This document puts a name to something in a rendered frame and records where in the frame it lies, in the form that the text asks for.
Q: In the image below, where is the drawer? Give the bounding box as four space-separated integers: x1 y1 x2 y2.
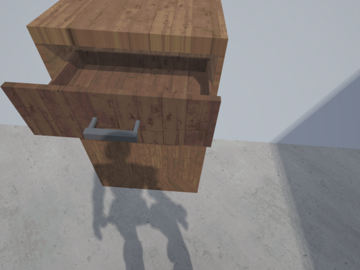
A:
0 49 221 147

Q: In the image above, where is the cabinet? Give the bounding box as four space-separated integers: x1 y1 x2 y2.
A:
26 0 228 193

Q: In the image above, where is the handle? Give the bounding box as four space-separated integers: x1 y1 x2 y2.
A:
83 117 140 142

